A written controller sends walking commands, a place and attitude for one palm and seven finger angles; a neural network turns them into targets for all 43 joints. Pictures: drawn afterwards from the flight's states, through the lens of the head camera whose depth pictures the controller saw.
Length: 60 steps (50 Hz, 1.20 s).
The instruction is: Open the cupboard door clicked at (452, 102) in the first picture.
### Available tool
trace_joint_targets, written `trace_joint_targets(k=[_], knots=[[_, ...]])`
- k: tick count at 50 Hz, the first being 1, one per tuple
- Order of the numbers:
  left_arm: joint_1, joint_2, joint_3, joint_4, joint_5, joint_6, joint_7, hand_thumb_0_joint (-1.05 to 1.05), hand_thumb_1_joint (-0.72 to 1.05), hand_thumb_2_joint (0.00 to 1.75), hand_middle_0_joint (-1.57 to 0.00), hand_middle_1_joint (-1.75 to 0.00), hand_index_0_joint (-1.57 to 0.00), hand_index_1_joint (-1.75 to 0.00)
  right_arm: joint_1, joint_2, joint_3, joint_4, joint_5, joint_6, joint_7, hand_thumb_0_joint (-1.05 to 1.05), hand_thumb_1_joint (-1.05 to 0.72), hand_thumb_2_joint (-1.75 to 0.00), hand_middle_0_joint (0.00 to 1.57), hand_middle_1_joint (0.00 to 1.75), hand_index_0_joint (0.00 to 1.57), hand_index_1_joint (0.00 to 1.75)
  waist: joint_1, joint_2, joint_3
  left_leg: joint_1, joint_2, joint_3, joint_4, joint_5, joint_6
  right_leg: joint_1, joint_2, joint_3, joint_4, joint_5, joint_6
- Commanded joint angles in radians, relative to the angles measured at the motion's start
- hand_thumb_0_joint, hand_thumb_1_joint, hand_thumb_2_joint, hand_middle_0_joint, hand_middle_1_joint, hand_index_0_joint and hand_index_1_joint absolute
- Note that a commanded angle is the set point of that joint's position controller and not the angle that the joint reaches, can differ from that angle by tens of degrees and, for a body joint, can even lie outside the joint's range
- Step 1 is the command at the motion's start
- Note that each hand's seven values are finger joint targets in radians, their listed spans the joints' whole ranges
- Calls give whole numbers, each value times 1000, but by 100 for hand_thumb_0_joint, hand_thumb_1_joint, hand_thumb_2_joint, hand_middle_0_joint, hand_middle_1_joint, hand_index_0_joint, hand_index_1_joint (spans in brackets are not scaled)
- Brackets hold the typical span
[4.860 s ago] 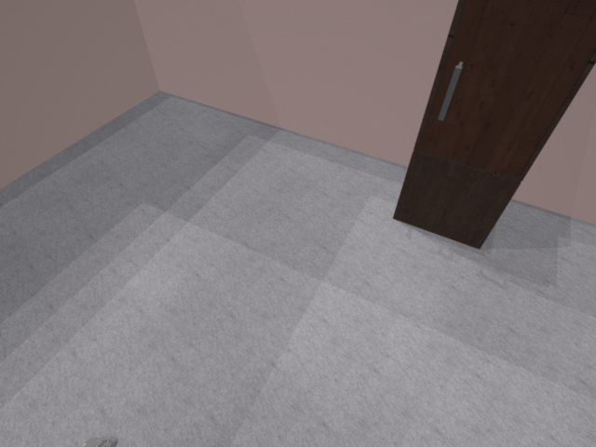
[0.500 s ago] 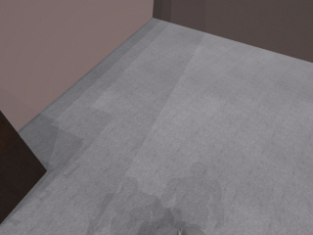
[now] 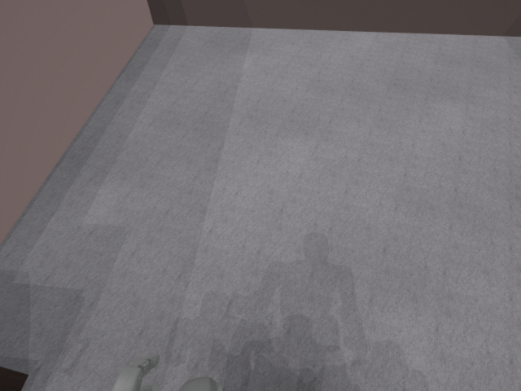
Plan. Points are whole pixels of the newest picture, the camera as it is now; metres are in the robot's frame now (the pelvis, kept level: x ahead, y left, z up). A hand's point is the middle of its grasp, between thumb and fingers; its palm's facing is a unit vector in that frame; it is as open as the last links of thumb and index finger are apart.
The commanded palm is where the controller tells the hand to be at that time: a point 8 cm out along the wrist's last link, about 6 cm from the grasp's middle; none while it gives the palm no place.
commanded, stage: turn to face it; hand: left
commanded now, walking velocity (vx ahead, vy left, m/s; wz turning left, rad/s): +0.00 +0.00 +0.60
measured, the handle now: out of the picture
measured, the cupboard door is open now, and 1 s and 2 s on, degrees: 0 0 0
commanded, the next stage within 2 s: none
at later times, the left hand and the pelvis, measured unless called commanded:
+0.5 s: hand out of the picture +0.05 +0.26 -0.16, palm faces +0.29 -0.92 -0.28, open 7.4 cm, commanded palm none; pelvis +0.03 +0.02 +0.01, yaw +15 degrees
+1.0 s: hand out of the picture -0.03 +0.16 -0.15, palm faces +0.57 -0.79 -0.25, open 7.3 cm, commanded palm none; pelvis +0.02 -0.03 +0.01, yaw +35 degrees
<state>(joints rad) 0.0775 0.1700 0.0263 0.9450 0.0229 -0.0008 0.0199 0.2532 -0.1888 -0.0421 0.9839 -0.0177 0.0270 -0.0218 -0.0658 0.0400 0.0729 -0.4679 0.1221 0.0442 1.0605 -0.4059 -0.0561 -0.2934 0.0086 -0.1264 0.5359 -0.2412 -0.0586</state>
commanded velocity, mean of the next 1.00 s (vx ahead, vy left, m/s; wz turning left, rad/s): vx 0.00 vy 0.00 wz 0.60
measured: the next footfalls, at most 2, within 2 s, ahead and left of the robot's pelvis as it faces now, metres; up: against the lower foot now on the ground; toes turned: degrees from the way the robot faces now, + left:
left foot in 0.16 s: +0.08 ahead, +0.13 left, +0.00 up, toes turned +14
right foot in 0.66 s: +0.11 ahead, -0.12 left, +0.00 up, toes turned +19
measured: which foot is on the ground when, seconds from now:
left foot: up 0.00-0.14, down 0.16-0.66, up 0.68-1.00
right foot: down 0.00-0.18, up 0.20-0.64, down 0.66-1.00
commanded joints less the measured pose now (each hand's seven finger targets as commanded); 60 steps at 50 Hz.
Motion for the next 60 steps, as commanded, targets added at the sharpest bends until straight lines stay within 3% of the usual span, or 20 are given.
trace_joint_targets(k=[1, 7, 9, 10, 12, 15, 24, 30, 31, 33, 34, 37, 38, 46, 51, 52, 53, 54, 55, 60], knots=[[52, 145, 31, -41, -2, -10, 9, 0, 90, 90, -20, -30, -20, -30, 97, -36, 0, -4, 6, 6, 10, 0, -90, -90, 20, 30, 20, 30, 48, -192, -68, 91, -23, 33, -164, 7, 2, 18, -274, 114, -223, 264, -99], [89, 161, 58, -40, -6, 9, 14, 0, 90, 90, -20, -30, -20, -30, 64, -64, -20, -39, 0, -5, 27, 0, -90, -90, 20, 30, 20, 30, 46, -91, -57, 224, -23, 49, -498, 198, 19, 4, -294, 36, -29, 194, -14], [108, 78, 52, -90, -17, 20, 9, 0, 90, 90, -20, -30, -20, -30, 126, -207, -50, -62, -14, -17, 26, 0, -90, -90, 20, 30, 20, 30, 22, 309, -64, 287, 287, -395, -725, 642, 201, -203, -94, -56, 317, -310, 118], [50, 94, 49, -102, -5, 24, 15, 0, 90, 90, -20, -30, -20, -30, 148, -218, -55, -48, -18, -19, 10, 0, -90, -90, 20, 30, 20, 30, -13, 278, -87, 282, 309, -484, -775, 609, 258, -236, -71, 49, 523, -403, 114], [28, 98, 61, -99, -3, 15, 4, 0, 90, 90, -20, -30, -20, -30, 87, -186, -52, -66, -12, -26, 2, 0, -90, -90, 20, 30, 20, 30, 23, 134, -98, 313, 238, -393, -733, 575, 244, -320, -96, 120, 645, -269, 115], [80, 102, 65, -70, -6, 15, -4, 0, 90, 90, -20, -30, -20, -30, 27, -170, -47, -90, -6, -36, 0, 0, -90, -90, 20, 30, 20, 30, 45, 84, -160, 370, 143, -233, -705, 645, 207, -284, -97, 122, 610, -165, 134], [36, 116, 63, -99, -14, 24, 0, 0, 90, 90, -20, -30, -20, -30, 28, -221, -75, -94, -7, -15, 12, 0, -90, -90, 20, 30, 20, 30, 12, 115, -147, 370, 120, -320, -699, 578, 231, -214, -63, 116, 387, -210, 154], [158, 139, 62, -92, -21, 15, 6, 0, 90, 90, -20, -30, -20, -30, -75, -240, -88, -138, -6, 5, 23, 0, -90, -90, 20, 30, 20, 30, 73, 126, -149, 156, 49, -376, -645, 420, 181, 83, -16, 88, 30, -70, 127], [209, 164, 70, -85, -18, 9, 11, 0, 90, 90, -20, -30, -20, -30, -89, -219, -87, -151, 0, 7, 26, 0, -90, -90, 20, 30, 20, 30, 99, 69, -151, 51, 9, -357, -586, 306, 141, 212, -53, 110, -122, -2, 116], [197, 321, 86, -117, 4, -1, 19, 0, 90, 90, -20, -30, -20, -30, -88, -125, -73, -193, 0, 7, 34, 0, -90, -90, 20, 30, 20, 30, 108, -354, -106, -204, -190, -89, -127, -171, 8, 220, -507, 536, -331, -53, -55], [157, 286, 86, -132, -2, -2, 22, 0, 90, 90, -20, -30, -20, -30, -109, -172, -81, -189, -11, 17, 35, 0, -90, -90, 20, 30, 20, 30, 100, -298, -81, -164, -130, -140, 13, -151, 24, 99, -490, 484, -326, -64, -83], [23, 196, 58, -157, 0, -5, 18, 0, 90, 90, -20, -30, -20, -30, -57, -153, -79, -130, -9, 32, 53, 0, -90, -90, 20, 30, 20, 30, 18, -198, 0, -131, -85, -85, 179, 18, 1, 10, -337, 227, -256, 68, -37], [34, 190, 53, -158, 2, -9, 16, 0, 90, 90, -20, -30, -20, -30, -54, -143, -75, -124, -8, 33, 56, 0, -90, -90, 20, 30, 20, 30, 24, -207, -1, -113, -87, -62, 176, 42, -9, 17, -314, 173, -240, 121, -29], [198, 251, 66, -100, 8, -4, 13, 0, 90, 90, -20, -30, -20, -30, -191, -125, -49, -161, 2, 28, 58, 0, -90, -90, 20, 30, 20, 30, 112, -229, -69, -46, -84, 30, -160, -39, -26, 216, -370, 91, -170, 370, -67], [187, 273, 83, -84, 5, 7, 9, 0, 90, 90, -20, -30, -20, -30, -129, -130, -41, -158, 6, 7, 50, 0, -90, -90, 20, 30, 20, 30, 88, -264, -136, 124, -97, 89, -467, 41, 4, 242, -379, 7, -30, 481, -20], [179, 265, 83, -82, -2, 11, 7, 0, 90, 90, -20, -30, -20, -30, -89, -155, -47, -149, 5, 1, 51, 0, -90, -90, 20, 30, 20, 30, 64, -210, -157, 236, -92, 74, -608, 159, 16, 190, -358, -31, 62, 437, 22], [189, 236, 81, -98, -12, 16, 1, 0, 90, 90, -20, -30, -20, -30, -27, -234, -67, -138, -1, -9, 47, 0, -90, -90, 20, 30, 20, 30, 27, -26, -201, 446, 18, -67, -677, 375, 71, -5, -303, -68, 242, 259, 83], [150, 162, 62, -148, -15, 16, -9, 0, 90, 90, -20, -30, -20, -30, 43, -346, -96, -133, -4, -13, 41, 0, -90, -90, 20, 30, 20, 30, -16, 287, -198, 568, 290, -410, -683, 812, 218, -306, -166, -74, 460, -377, 161], [75, 180, 56, -174, -2, 28, 0, 0, 90, 90, -20, -30, -20, -30, 103, -348, -95, -100, 2, -7, 35, 0, -90, -90, 20, 30, 20, 30, -40, 184, -200, 512, 324, -398, -671, 813, 282, -320, -154, 40, 575, -434, 148], [105, 174, 69, -116, -8, 31, -11, 0, 90, 90, -20, -30, -20, -30, -100, -249, -61, -151, -4, -17, 16, 0, -90, -90, 20, 30, 20, 30, 50, 126, -100, 313, 115, -234, -699, 593, 202, -256, -132, 105, 595, -183, 157]])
